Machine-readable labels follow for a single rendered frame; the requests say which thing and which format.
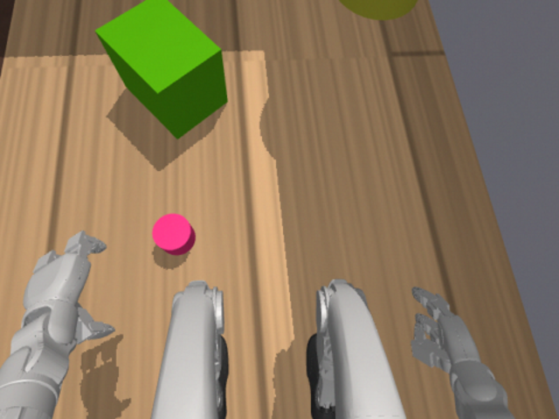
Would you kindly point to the right robot hand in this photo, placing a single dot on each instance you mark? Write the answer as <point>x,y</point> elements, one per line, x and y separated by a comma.
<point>451,341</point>

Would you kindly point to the left robot hand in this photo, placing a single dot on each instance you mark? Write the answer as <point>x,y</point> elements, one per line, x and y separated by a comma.
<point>63,278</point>

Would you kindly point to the right robot arm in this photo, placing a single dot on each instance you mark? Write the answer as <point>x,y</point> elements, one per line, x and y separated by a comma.
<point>477,394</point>

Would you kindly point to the left robot arm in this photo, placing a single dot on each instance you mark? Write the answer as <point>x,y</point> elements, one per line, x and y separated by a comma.
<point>31,378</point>

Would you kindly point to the right robot foot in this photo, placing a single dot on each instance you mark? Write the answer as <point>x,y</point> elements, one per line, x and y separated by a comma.
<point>317,412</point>

